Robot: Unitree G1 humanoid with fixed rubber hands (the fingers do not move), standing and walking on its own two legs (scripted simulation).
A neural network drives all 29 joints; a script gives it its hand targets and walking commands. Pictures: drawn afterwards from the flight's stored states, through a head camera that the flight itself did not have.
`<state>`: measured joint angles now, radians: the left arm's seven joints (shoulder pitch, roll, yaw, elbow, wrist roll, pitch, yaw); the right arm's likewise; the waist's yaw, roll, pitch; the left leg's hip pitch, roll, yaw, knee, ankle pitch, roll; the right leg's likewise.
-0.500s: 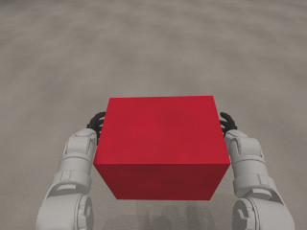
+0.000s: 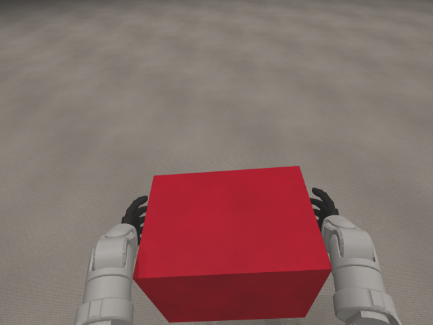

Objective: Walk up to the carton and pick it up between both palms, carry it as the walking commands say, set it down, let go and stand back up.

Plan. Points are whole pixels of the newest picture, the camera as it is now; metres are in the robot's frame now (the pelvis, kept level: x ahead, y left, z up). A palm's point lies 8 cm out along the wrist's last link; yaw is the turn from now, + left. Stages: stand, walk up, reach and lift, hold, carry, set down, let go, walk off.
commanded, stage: reach and lift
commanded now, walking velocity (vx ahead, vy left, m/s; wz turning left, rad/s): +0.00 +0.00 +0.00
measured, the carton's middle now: (230, 248) +0.29 -0.01 -0.01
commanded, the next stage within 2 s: hold in 0.76 s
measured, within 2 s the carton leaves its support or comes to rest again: neither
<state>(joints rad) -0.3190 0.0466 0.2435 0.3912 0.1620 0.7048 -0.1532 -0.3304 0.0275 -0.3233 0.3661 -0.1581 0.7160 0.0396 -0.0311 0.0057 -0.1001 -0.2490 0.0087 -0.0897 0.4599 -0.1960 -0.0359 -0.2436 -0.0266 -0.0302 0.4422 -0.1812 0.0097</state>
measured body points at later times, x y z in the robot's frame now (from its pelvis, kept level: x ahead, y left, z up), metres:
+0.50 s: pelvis +0.00 +0.00 +0.00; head -0.04 +0.00 +0.45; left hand +0.31 +0.18 +0.03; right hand +0.30 -0.20 +0.03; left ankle +0.03 +0.14 -0.74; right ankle +0.04 -0.13 -0.74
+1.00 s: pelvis +0.00 +0.00 +0.00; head -0.04 +0.00 +0.45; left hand +0.30 +0.18 +0.03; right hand +0.29 -0.20 +0.03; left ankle +0.03 +0.14 -0.74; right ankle +0.03 -0.13 -0.74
